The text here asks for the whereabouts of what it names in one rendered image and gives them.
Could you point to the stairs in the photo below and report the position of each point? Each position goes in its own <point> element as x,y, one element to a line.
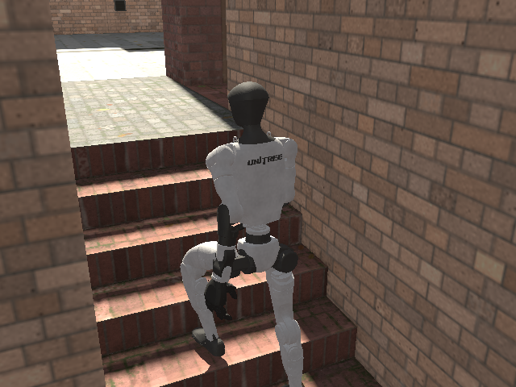
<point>143,205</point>

